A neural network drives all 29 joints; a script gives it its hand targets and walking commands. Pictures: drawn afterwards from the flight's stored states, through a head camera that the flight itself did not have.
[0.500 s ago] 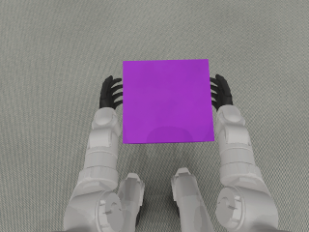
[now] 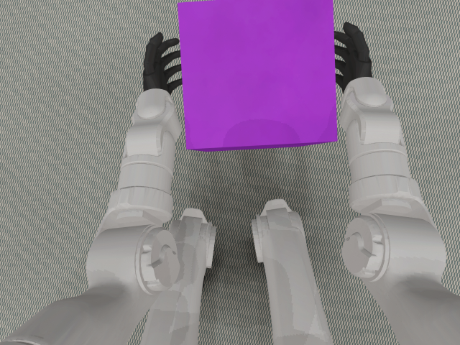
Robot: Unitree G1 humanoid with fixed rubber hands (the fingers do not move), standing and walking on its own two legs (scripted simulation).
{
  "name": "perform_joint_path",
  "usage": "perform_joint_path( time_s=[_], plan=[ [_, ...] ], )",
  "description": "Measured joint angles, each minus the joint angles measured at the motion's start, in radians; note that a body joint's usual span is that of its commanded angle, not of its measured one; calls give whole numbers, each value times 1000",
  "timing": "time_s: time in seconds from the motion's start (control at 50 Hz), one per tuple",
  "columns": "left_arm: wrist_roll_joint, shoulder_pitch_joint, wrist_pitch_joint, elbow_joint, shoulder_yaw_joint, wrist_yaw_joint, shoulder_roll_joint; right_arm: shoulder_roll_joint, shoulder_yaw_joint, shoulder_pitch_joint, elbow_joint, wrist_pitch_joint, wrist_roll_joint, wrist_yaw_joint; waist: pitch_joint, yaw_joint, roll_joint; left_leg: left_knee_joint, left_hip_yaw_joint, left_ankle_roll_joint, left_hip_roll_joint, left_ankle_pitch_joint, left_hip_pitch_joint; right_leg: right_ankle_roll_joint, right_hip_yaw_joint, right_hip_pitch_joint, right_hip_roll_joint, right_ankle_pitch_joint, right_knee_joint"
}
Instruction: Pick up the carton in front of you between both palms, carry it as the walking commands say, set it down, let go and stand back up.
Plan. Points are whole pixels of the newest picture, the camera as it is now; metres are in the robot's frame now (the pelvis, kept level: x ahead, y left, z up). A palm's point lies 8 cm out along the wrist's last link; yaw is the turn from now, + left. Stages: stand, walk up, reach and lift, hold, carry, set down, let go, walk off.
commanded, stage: set down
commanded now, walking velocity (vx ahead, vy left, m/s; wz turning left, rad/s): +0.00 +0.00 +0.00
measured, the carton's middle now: (252, 92) +0.51 -0.08 -0.19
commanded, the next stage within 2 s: none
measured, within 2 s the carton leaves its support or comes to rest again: rests again in 0.88 s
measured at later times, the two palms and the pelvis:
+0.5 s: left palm (184, 96) +0.53 +0.06 -0.25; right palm (333, 84) +0.52 -0.24 -0.25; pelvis +0.00 +0.00 -0.09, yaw +2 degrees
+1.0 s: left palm (183, 103) +0.53 +0.07 -0.28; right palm (326, 95) +0.51 -0.23 -0.28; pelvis -0.01 +0.00 -0.11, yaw +2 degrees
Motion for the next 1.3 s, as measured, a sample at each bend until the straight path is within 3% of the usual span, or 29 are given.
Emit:
perform_joint_path(
  time_s=[0.24, 0.58, 1.0, 1.3],
  plan=[
    [-22, -164, 3, 66, 2, 25, 48, -82, 27, -174, 79, 10, 12, 1, 136, -14, 13, 155, 13, -17, -21, -19, -132, 7, 0, -137, 8, -12, 156],
    [-135, -251, -19, 126, -133, 85, 117, -161, 92, -259, 143, -18, 124, -11, 304, -42, -1, 337, 11, -31, -49, -80, -179, -18, -41, -176, -35, -86, 342],
    [-133, -312, -38, 239, -139, 56, 156, -184, 79, -290, 216, -34, 97, 46, 398, -51, 32, 390, 28, -6, -48, -58, -183, -16, -54, -154, -75, -86, 385],
    [-95, -358, -54, 308, -100, -24, 182, -202, 42, -330, 269, -47, 50, 105, 428, -49, 27, 417, 37, -2, -31, -50, -182, -31, -64, -155, -90, -76, 413]
  ],
)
